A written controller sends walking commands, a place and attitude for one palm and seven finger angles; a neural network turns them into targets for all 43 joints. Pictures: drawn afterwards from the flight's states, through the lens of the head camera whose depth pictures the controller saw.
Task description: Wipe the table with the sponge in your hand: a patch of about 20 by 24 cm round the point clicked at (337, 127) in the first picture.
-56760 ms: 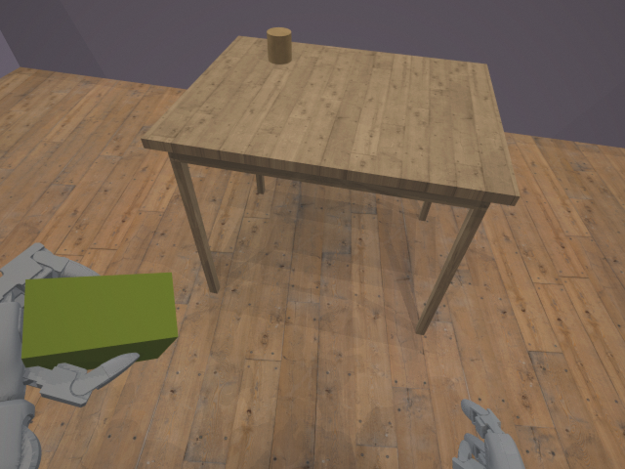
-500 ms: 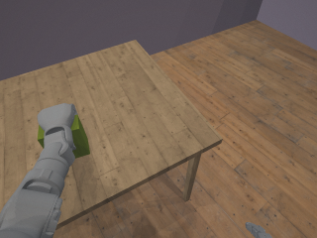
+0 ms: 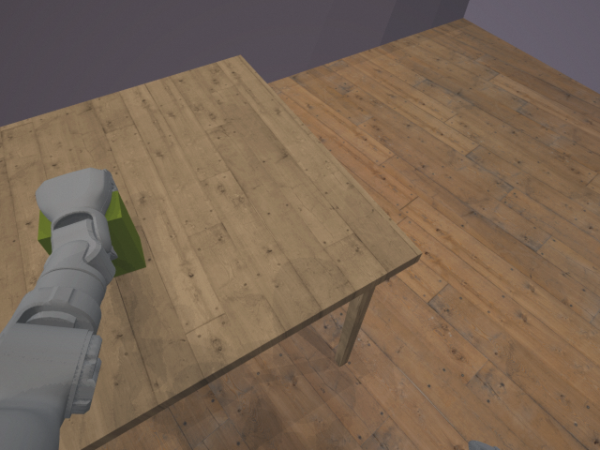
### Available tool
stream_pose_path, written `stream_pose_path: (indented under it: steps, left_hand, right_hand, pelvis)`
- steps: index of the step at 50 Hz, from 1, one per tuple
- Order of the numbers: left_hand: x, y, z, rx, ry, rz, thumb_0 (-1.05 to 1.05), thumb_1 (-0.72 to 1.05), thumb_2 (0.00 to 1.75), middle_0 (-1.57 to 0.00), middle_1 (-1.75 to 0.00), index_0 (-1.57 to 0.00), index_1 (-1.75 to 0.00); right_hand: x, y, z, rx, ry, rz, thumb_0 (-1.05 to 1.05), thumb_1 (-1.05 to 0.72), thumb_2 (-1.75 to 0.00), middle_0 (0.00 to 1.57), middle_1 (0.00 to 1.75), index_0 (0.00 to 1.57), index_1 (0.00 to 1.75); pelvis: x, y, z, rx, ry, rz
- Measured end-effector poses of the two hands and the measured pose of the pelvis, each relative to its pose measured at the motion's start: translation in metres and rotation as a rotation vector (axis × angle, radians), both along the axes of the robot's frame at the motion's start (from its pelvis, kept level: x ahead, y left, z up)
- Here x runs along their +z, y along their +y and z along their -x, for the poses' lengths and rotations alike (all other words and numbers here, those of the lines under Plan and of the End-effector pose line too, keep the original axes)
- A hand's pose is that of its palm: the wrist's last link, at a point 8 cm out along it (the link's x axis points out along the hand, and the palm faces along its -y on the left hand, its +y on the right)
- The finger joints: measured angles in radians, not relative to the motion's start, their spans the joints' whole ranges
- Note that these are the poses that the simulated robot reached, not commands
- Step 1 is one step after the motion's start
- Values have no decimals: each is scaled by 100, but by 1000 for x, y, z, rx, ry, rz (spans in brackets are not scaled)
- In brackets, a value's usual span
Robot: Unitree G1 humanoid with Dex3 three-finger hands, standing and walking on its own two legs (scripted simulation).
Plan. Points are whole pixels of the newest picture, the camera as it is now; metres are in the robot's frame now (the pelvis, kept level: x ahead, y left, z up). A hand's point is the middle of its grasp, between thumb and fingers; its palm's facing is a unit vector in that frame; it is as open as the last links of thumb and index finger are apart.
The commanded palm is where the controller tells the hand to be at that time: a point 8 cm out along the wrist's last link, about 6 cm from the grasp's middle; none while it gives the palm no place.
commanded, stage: slide back across to the first lane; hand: left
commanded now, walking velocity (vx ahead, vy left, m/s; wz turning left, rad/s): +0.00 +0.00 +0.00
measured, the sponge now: (101, 248) +0.42 +0.31 -0.01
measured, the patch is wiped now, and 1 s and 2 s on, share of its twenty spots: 1.00 1.00 1.00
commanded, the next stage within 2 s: wipe back along the first lane in 0.60 s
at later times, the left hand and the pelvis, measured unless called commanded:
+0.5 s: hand (55, 228) +0.42 +0.35 +0.04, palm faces -0.06 -0.06 -1.00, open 10.0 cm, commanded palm +0.38 +0.35 +0.09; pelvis +0.03 +0.05 +0.01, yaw +0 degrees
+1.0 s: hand (32, 254) +0.38 +0.37 +0.04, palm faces -0.02 -0.05 -1.00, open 10.0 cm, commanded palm +0.34 +0.35 +0.07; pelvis +0.04 +0.07 +0.01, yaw +2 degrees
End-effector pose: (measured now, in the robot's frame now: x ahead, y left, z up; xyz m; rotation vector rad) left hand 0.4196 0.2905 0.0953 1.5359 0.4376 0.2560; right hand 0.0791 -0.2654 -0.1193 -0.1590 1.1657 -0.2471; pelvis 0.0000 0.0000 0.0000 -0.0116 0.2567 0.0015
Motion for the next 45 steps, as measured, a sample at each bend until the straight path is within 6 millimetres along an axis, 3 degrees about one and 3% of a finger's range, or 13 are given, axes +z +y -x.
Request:
stream_pose_path:
  steps: [7,12,32,39,45]
  left_hand:
    - [2,13,2,-18,-29,18,1,-56,108,-76,-137,-79,-137]
    - [1,24,9,-15,-46,26,1,-54,107,-75,-138,-78,-138]
    - [0,65,25,-17,-81,40,0,-52,106,-72,-139,-75,-139]
    - [1,78,37,15,-71,33,0,-51,106,-72,-140,-75,-140]
    - [0,75,49,2,-71,22,0,-49,105,-70,-141,-73,-141]
  right_hand:
    - [2,14,9,-20,22,-7,0,-90,-90,20,30,20,30]
    - [5,26,2,-11,20,-14,0,-90,-90,20,30,20,30]
    - [21,78,-94,117,-107,-32,0,-90,-90,20,30,20,30]
    - [25,90,-112,151,-131,-39,0,-90,-90,20,30,20,30]
    - [25,96,-117,171,-135,-46,0,-90,-90,20,30,20,30]
  pelvis:
    - [3,13,-4,-8,-11,5]
    - [5,24,-9,-3,-32,9]
    - [8,58,-34,18,-65,27]
    - [9,63,-37,30,-77,30]
    - [9,66,-37,45,-86,31]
